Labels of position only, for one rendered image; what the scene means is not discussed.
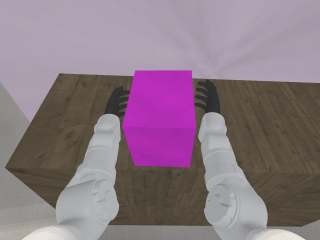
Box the robot right forearm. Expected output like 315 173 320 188
198 112 257 194

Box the right robot upper arm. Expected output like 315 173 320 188
204 183 305 240

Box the pedestal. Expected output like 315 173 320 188
5 73 320 227

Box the robot left hand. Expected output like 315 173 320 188
104 86 131 118

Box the carton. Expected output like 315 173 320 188
122 70 196 168

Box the robot left forearm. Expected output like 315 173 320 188
55 114 121 219

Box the left robot upper arm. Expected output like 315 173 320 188
22 178 119 240

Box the robot right hand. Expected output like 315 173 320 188
194 79 221 114

